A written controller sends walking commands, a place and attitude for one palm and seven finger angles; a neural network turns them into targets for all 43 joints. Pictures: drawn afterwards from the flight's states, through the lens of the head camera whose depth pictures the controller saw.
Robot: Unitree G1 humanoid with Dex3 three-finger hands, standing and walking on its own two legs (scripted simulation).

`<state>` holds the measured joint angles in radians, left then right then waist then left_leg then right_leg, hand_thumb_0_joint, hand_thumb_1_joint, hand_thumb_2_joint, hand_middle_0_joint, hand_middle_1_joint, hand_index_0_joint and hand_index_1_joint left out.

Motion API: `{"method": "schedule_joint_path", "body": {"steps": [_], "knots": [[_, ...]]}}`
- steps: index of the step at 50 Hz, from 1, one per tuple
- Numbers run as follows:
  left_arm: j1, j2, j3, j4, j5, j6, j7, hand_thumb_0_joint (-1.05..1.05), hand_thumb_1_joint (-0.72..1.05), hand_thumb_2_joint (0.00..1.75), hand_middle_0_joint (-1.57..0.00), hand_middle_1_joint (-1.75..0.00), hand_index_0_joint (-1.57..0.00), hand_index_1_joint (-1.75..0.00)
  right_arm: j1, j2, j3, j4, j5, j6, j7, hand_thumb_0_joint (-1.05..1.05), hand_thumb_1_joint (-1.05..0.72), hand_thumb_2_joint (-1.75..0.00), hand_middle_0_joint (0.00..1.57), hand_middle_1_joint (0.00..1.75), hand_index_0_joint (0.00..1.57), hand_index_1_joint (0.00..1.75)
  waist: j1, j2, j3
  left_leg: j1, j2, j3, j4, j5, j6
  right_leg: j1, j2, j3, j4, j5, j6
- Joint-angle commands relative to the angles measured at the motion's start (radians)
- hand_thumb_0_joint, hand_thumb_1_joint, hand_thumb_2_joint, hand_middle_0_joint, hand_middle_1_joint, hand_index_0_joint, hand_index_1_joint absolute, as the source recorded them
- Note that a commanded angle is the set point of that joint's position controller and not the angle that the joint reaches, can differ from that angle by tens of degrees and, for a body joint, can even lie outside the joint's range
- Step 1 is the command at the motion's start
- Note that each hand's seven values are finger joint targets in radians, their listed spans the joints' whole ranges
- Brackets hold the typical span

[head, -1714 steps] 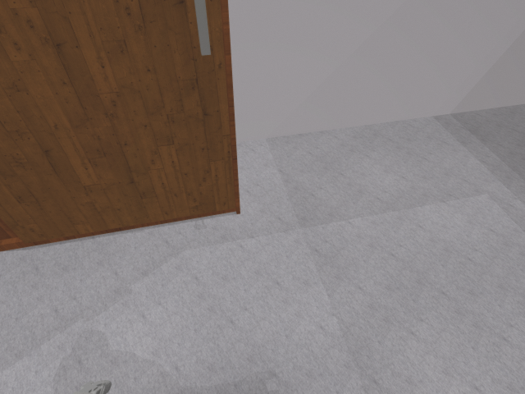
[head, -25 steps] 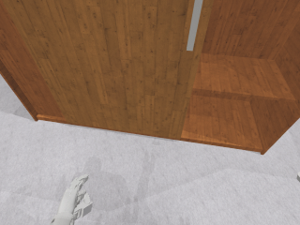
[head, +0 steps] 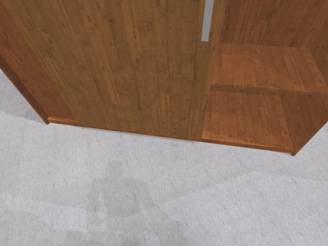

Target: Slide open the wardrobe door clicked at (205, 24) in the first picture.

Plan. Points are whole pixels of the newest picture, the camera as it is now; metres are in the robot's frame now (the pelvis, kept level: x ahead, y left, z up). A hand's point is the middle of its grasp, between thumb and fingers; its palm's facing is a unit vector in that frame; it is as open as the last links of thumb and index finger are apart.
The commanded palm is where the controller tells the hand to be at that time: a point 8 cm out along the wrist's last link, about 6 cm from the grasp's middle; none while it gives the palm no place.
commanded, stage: let the arm hang, fingers relaxed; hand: right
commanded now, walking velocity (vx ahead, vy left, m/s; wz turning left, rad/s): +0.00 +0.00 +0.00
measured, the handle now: out of the picture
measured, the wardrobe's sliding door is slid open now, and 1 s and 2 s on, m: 0.62 0.62 0.62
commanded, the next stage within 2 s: look to check the result in 0.70 s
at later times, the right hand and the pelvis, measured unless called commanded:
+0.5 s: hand out of the picture +0.04 -0.20 -0.18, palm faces -0.05 +0.98 -0.20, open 7.3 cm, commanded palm none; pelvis +0.00 -0.03 +0.00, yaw +2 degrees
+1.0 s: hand out of the picture +0.04 -0.22 -0.18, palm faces -0.05 +0.98 -0.21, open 7.3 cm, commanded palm none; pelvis +0.02 -0.03 +0.00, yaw +2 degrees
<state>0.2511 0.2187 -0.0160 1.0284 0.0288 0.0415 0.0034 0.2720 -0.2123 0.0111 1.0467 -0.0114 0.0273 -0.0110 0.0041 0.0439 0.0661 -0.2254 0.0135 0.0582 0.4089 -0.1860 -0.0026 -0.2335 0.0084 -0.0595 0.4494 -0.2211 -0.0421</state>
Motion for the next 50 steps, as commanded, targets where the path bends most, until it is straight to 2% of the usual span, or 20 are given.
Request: {"method": "schedule_joint_path", "body": {"steps": [1, 3, 7, 9, 10, 14, 15, 16, 19, 22, 24, 26, 29, 30, 31, 33, 39, 47, 50], "knots": [[-0.006, 0.120, 0.034, -0.026, -0.012, -0.037, 0.017, 0.00, 0.90, 0.90, -0.20, -0.30, -0.20, -0.30, -0.007, -0.129, -0.021, -0.004, -0.002, -0.039, -0.011, 0.00, -0.90, -0.90, 0.20, 0.30, 0.20, 0.30, 0.002, -0.096, -0.079, 0.073, 0.095, -0.116, -0.085, 0.007, 0.031, 0.006, -0.120, 0.126, -0.134, 0.025, 0.004], [0.016, 0.110, 0.033, 0.001, -0.012, -0.037, 0.021, 0.00, 0.90, 0.90, -0.20, -0.30, -0.20, -0.30, -0.001, -0.111, -0.014, 0.026, -0.001, -0.037, -0.012, 0.00, -0.90, -0.90, 0.20, 0.30, 0.20, 0.30, 0.005, -0.075, -0.053, 0.057, 0.096, -0.112, -0.092, -0.006, 0.029, 0.010, -0.123, 0.128, -0.147, 0.020, 0.001], [0.047, 0.093, 0.034, 0.036, -0.014, -0.038, 0.024, 0.00, 0.90, 0.90, -0.20, -0.30, -0.20, -0.30, 0.009, -0.099, -0.011, 0.062, -0.002, -0.036, -0.017, 0.00, -0.90, -0.90, 0.20, 0.30, 0.20, 0.30, 0.006, -0.051, -0.043, 0.053, 0.093, -0.108, -0.085, -0.004, 0.025, 0.017, -0.126, 0.125, -0.158, 0.026, -0.003], [0.049, 0.088, 0.034, 0.047, -0.013, -0.036, 0.025, 0.00, 0.90, 0.90, -0.20, -0.30, -0.20, -0.30, 0.012, -0.092, -0.010, 0.073, -0.002, -0.032, -0.019, 0.00, -0.90, -0.90, 0.20, 0.30, 0.20, 0.30, 0.005, -0.048, -0.011, 0.035, 0.091, -0.105, -0.086, -0.027, 0.022, 0.006, -0.125, 0.127, -0.170, -0.006, -0.004], [0.054, 0.085, 0.034, 0.051, -0.013, -0.036, 0.024, 0.00, 0.90, 0.90, -0.20, -0.30, -0.20, -0.30, 0.014, -0.090, -0.010, 0.077, -0.003, -0.032, -0.020, 0.00, -0.90, -0.90, 0.20, 0.30, 0.20, 0.30, 0.004, -0.027, -0.009, 0.035, 0.090, -0.103, -0.084, -0.031, 0.021, 0.003, -0.125, 0.127, -0.176, -0.015, -0.005], [0.057, 0.073, 0.034, 0.062, -0.010, -0.037, 0.024, 0.00, 0.90, 0.90, -0.20, -0.30, -0.20, -0.30, 0.014, -0.077, -0.011, 0.081, -0.005, -0.031, -0.023, 0.00, -0.90, -0.90, 0.20, 0.30, 0.20, 0.30, 0.005, -0.042, -0.012, 0.029, 0.089, -0.102, -0.071, -0.021, 0.016, 0.012, -0.124, 0.124, -0.181, -0.005, -0.006], [0.050, 0.069, 0.034, 0.064, -0.010, -0.037, 0.024, 0.00, 0.90, 0.90, -0.20, -0.30, -0.20, -0.30, 0.010, -0.074, -0.011, 0.083, -0.006, -0.029, -0.024, 0.00, -0.90, -0.90, 0.20, 0.30, 0.20, 0.30, 0.004, -0.036, 0.007, 0.019, 0.087, -0.096, -0.068, -0.026, 0.015, 0.006, -0.126, 0.129, -0.190, -0.016, -0.006], [0.053, 0.071, 0.035, 0.062, -0.011, -0.038, 0.023, 0.00, 0.90, 0.90, -0.20, -0.30, -0.20, -0.30, 0.017, -0.076, -0.012, 0.081, -0.007, -0.030, -0.024, 0.00, -0.90, -0.90, 0.20, 0.30, 0.20, 0.30, 0.002, -0.046, -0.010, 0.028, 0.086, -0.101, -0.065, -0.016, 0.014, 0.012, -0.125, 0.127, -0.183, -0.001, -0.007], [0.045, 0.062, 0.033, 0.067, -0.009, -0.040, 0.023, 0.00, 0.90, 0.90, -0.20, -0.30, -0.20, -0.30, 0.004, -0.067, -0.015, 0.077, -0.009, -0.028, -0.025, 0.00, -0.90, -0.90, 0.20, 0.30, 0.20, 0.30, 0.003, -0.043, 0.008, 0.021, 0.087, -0.099, -0.061, -0.018, 0.010, 0.005, -0.126, 0.130, -0.200, -0.013, -0.006], [0.038, 0.057, 0.034, 0.069, -0.010, -0.042, 0.021, 0.00, 0.90, 0.90, -0.20, -0.30, -0.20, -0.30, -0.009, -0.068, -0.017, 0.072, -0.010, -0.031, -0.026, 0.00, -0.90, -0.90, 0.20, 0.30, 0.20, 0.30, 0.004, -0.017, 0.006, 0.026, 0.092, -0.101, -0.062, 0.004, 0.008, 0.016, -0.122, 0.123, -0.189, 0.031, -0.005], [0.031, 0.062, 0.035, 0.068, -0.008, -0.043, 0.022, 0.00, 0.90, 0.90, -0.20, -0.30, -0.20, -0.30, -0.011, -0.064, -0.018, 0.071, -0.010, -0.030, -0.026, 0.00, -0.90, -0.90, 0.20, 0.30, 0.20, 0.30, 0.005, -0.050, 0.014, 0.015, 0.090, -0.103, -0.062, 0.002, 0.009, 0.026, -0.121, 0.123, -0.195, 0.027, -0.004], [0.030, 0.070, 0.037, 0.066, -0.010, -0.045, 0.021, 0.00, 0.90, 0.90, -0.20, -0.30, -0.20, -0.30, -0.012, -0.078, -0.021, 0.067, -0.011, -0.032, -0.026, 0.00, -0.90, -0.90, 0.20, 0.30, 0.20, 0.30, 0.002, -0.071, -0.005, 0.037, 0.089, -0.103, -0.061, 0.018, 0.008, 0.026, -0.123, 0.123, -0.192, 0.043, -0.004], [0.019, 0.074, 0.035, 0.066, -0.010, -0.048, 0.022, 0.00, 0.90, 0.90, -0.20, -0.30, -0.20, -0.30, -0.024, -0.079, -0.021, 0.068, -0.009, -0.033, -0.024, 0.00, -0.90, -0.90, 0.20, 0.30, 0.20, 0.30, 0.005, -0.045, -0.003, 0.036, 0.094, -0.103, -0.065, 0.036, 0.009, 0.047, -0.124, 0.118, -0.190, 0.083, -0.002], [0.018, 0.077, 0.036, 0.068, -0.010, -0.048, 0.022, 0.00, 0.90, 0.90, -0.20, -0.30, -0.20, -0.30, -0.028, -0.079, -0.022, 0.067, -0.009, -0.033, -0.024, 0.00, -0.90, -0.90, 0.20, 0.30, 0.20, 0.30, 0.006, -0.063, 0.003, 0.034, 0.092, -0.106, -0.067, 0.028, 0.009, 0.046, -0.124, 0.120, -0.197, 0.073, -0.001], [0.017, 0.083, 0.037, 0.063, -0.012, -0.048, 0.021, 0.00, 0.90, 0.90, -0.20, -0.30, -0.20, -0.30, -0.022, -0.089, -0.023, 0.065, -0.009, -0.034, -0.024, 0.00, -0.90, -0.90, 0.20, 0.30, 0.20, 0.30, 0.004, -0.058, -0.014, 0.043, 0.093, -0.105, -0.066, 0.040, 0.009, 0.055, -0.123, 0.120, -0.187, 0.091, -0.002], [0.013, 0.082, 0.036, 0.067, -0.011, -0.048, 0.022, 0.00, 0.90, 0.90, -0.20, -0.30, -0.20, -0.30, -0.032, -0.087, -0.022, 0.067, -0.008, -0.034, -0.023, 0.00, -0.90, -0.90, 0.20, 0.30, 0.20, 0.30, 0.005, -0.044, -0.005, 0.040, 0.096, -0.104, -0.070, 0.034, 0.009, 0.057, -0.125, 0.120, -0.194, 0.089, -0.001], [0.000, 0.102, 0.039, 0.066, -0.012, -0.052, 0.024, 0.00, 0.90, 0.90, -0.20, -0.30, -0.20, -0.30, -0.040, -0.104, -0.025, 0.072, -0.008, -0.037, -0.023, 0.00, -0.90, -0.90, 0.20, 0.30, 0.20, 0.30, 0.008, -0.051, -0.032, 0.054, 0.100, -0.105, -0.070, 0.072, 0.011, 0.098, -0.126, 0.116, -0.185, 0.162, -0.001], [-0.019, 0.121, 0.041, 0.067, -0.014, -0.051, 0.024, 0.00, 0.90, 0.90, -0.20, -0.30, -0.20, -0.30, -0.053, -0.122, -0.026, 0.077, -0.007, -0.038, -0.022, 0.00, -0.90, -0.90, 0.20, 0.30, 0.20, 0.30, 0.011, -0.040, -0.030, 0.065, 0.103, -0.108, -0.084, 0.076, 0.013, 0.110, -0.129, 0.115, -0.186, 0.167, 0.001], [-0.031, 0.136, 0.041, 0.068, -0.013, -0.051, 0.024, 0.00, 0.90, 0.90, -0.20, -0.30, -0.20, -0.30, -0.057, -0.130, -0.026, 0.079, -0.007, -0.037, -0.020, 0.00, -0.90, -0.90, 0.20, 0.30, 0.20, 0.30, 0.008, -0.057, -0.024, 0.065, 0.101, -0.105, -0.086, 0.060, 0.013, 0.108, -0.128, 0.123, -0.198, 0.150, 0.002]]}}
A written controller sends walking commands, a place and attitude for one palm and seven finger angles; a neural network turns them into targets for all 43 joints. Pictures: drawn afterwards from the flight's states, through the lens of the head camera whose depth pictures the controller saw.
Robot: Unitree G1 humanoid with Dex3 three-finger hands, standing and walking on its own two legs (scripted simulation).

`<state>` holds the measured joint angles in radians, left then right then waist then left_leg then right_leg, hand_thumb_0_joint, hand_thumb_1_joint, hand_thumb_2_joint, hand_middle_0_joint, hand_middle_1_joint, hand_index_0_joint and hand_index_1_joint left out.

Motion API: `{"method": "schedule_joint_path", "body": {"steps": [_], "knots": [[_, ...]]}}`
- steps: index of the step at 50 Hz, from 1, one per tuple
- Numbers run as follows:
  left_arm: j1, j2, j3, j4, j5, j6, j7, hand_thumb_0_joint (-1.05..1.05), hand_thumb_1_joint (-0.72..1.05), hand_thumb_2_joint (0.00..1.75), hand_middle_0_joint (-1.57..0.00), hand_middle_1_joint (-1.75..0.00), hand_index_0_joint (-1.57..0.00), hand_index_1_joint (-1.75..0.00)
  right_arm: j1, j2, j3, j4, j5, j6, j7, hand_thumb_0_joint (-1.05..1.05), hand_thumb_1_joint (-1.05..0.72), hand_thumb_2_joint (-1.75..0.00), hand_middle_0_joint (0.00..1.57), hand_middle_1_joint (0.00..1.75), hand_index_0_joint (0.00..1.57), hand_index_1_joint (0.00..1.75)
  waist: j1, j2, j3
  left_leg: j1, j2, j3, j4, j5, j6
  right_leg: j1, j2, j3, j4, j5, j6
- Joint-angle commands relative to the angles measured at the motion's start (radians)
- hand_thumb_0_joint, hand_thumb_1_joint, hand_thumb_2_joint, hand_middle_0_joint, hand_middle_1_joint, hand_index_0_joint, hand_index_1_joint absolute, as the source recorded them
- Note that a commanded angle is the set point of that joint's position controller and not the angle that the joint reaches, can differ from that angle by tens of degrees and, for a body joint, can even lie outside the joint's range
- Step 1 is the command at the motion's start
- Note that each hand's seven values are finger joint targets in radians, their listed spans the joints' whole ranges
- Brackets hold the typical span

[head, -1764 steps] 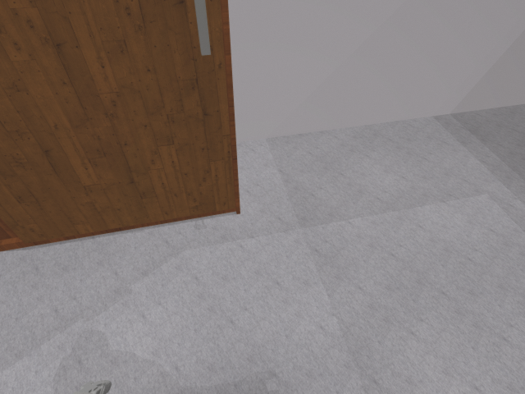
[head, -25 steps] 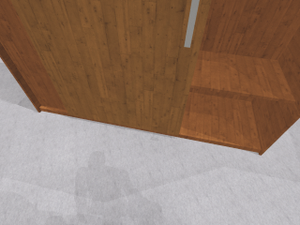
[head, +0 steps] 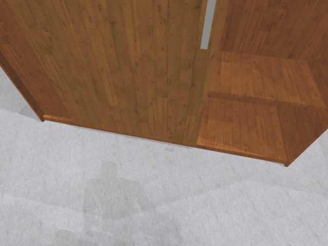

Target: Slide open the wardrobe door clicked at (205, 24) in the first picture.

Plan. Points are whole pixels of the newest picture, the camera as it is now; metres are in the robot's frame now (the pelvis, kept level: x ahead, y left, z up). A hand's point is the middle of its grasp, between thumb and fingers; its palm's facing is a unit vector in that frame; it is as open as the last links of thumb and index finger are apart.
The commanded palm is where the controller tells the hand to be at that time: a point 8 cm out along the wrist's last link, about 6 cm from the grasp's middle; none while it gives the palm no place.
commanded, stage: look to check the result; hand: right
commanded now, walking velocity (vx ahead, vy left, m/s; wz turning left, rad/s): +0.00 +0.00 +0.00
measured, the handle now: (211, 5) +0.83 -0.10 +0.20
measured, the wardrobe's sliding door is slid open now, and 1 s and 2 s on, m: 0.62 0.62 0.62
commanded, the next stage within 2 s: stand and wait in 0.24 s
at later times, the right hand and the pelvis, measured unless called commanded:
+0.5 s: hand out of the picture +0.07 -0.21 -0.17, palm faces -0.02 +0.96 -0.28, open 7.3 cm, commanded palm none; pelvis +0.01 +0.01 +0.00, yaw -1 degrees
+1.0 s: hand out of the picture +0.09 -0.23 -0.15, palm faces -0.03 +0.94 -0.34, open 7.4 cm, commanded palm none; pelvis +0.02 +0.02 +0.01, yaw -1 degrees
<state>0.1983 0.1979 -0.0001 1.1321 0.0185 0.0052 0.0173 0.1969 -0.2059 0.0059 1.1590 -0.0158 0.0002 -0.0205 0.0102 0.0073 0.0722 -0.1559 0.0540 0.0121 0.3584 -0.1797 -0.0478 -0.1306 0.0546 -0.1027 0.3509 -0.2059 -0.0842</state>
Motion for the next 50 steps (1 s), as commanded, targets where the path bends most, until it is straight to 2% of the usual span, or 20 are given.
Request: {"method": "schedule_joint_path", "body": {"steps": [1, 7, 13, 21, 23, 25, 35, 41, 45, 50], "knots": [[0.017, 0.161, 0.027, -0.038, -0.005, -0.014, 0.008, 0.00, 0.90, 0.90, -0.20, -0.30, -0.20, -0.30, 0.019, -0.145, -0.022, -0.036, -0.004, -0.011, -0.011, 0.00, -0.90, -0.90, 0.20, 0.30, 0.20, 0.30, 0.000, -0.014, -0.034, -0.003, 0.063, -0.058, -0.039, 0.054, 0.058, 0.005, -0.175, 0.165, -0.095, 0.134, 0.042], [-0.004, 0.179, 0.029, -0.042, -0.005, -0.018, 0.007, 0.00, 0.90, 0.90, -0.20, -0.30, -0.20, -0.30, -0.005, -0.164, -0.024, -0.039, -0.003, -0.015, -0.010, 0.00, -0.90, -0.90, 0.20, 0.30, 0.20, 0.30, 0.002, -0.001, -0.052, 0.015, 0.070, -0.059, -0.040, 0.101, 0.061, 0.026, -0.177, 0.163, -0.091, 0.197, 0.044], [-0.029, 0.206, 0.031, -0.044, -0.004, -0.020, 0.007, 0.00, 0.90, 0.90, -0.20, -0.30, -0.20, -0.30, -0.024, -0.187, -0.028, -0.045, -0.001, -0.017, -0.008, 0.00, -0.90, -0.90, 0.20, 0.30, 0.20, 0.30, 0.000, -0.018, -0.069, 0.029, 0.072, -0.057, -0.040, 0.123, 0.063, 0.047, -0.180, 0.163, -0.090, 0.243, 0.048], [-0.065, 0.256, 0.039, -0.055, -0.006, -0.023, 0.002, 0.00, 0.90, 0.90, -0.20, -0.30, -0.20, -0.30, -0.062, -0.240, -0.037, -0.060, -0.002, -0.025, -0.005, 0.00, -0.90, -0.90, 0.20, 0.30, 0.20, 0.30, -0.001, -0.005, -0.088, 0.054, 0.078, -0.062, -0.057, 0.151, 0.068, 0.058, -0.182, 0.171, -0.096, 0.259, 0.048], [-0.076, 0.263, 0.039, -0.054, -0.005, -0.023, 0.002, 0.00, 0.90, 0.90, -0.20, -0.30, -0.20, -0.30, -0.081, -0.245, -0.036, -0.061, -0.002, -0.024, -0.004, 0.00, -0.90, -0.90, 0.20, 0.30, 0.20, 0.30, 0.002, -0.019, -0.070, 0.050, 0.079, -0.058, -0.058, 0.144, 0.068, 0.053, -0.183, 0.171, -0.107, 0.258, 0.054], [-0.086, 0.280, 0.040, -0.058, -0.005, -0.025, 0.001, 0.00, 0.90, 0.90, -0.20, -0.30, -0.20, -0.30, -0.084, -0.259, -0.037, -0.063, -0.001, -0.026, -0.002, 0.00, -0.90, -0.90, 0.20, 0.30, 0.20, 0.30, 0.000, -0.014, -0.089, 0.059, 0.080, -0.060, -0.060, 0.153, 0.070, 0.068, -0.185, 0.173, -0.108, 0.271, 0.053], [-0.126, 0.328, 0.041, -0.068, -0.006, -0.025, -0.006, 0.00, 0.90, 0.90, -0.20, -0.30, -0.20, -0.30, -0.128, -0.308, -0.039, -0.072, 0.000, -0.030, 0.003, 0.00, -0.90, -0.90, 0.20, 0.30, 0.20, 0.30, 0.001, -0.015, -0.088, 0.073, 0.086, -0.066, -0.084, 0.148, 0.072, 0.065, -0.188, 0.179, -0.127, 0.246, 0.057], [-0.132, 0.344, 0.041, -0.074, -0.009, -0.026, -0.008, 0.00, 0.90, 0.90, -0.20, -0.30, -0.20, -0.30, -0.133, -0.328, -0.039, -0.077, 0.000, -0.035, 0.004, 0.00, -0.90, -0.90, 0.20, 0.30, 0.20, 0.30, 0.000, 0.004, -0.125, 0.094, 0.094, -0.065, -0.089, 0.190, 0.076, 0.085, -0.192, 0.179, -0.117, 0.278, 0.056], [-0.145, 0.351, 0.038, -0.070, -0.007, -0.025, -0.009, 0.00, 0.90, 0.90, -0.20, -0.30, -0.20, -0.30, -0.142, -0.332, -0.037, -0.075, 0.001, -0.033, 0.005, 0.00, -0.90, -0.90, 0.20, 0.30, 0.20, 0.30, 0.001, -0.012, -0.097, 0.081, 0.093, -0.070, -0.098, 0.172, 0.078, 0.079, -0.192, 0.177, -0.130, 0.253, 0.058], [-0.145, 0.356, 0.037, -0.072, -0.007, -0.026, -0.008, 0.00, 0.90, 0.90, -0.20, -0.30, -0.20, -0.30, -0.145, -0.336, -0.037, -0.074, 0.002, -0.035, 0.006, 0.00, -0.90, -0.90, 0.20, 0.30, 0.20, 0.30, 0.001, -0.007, -0.115, 0.094, 0.094, -0.073, -0.097, 0.194, 0.080, 0.087, -0.194, 0.176, -0.128, 0.265, 0.059]]}}
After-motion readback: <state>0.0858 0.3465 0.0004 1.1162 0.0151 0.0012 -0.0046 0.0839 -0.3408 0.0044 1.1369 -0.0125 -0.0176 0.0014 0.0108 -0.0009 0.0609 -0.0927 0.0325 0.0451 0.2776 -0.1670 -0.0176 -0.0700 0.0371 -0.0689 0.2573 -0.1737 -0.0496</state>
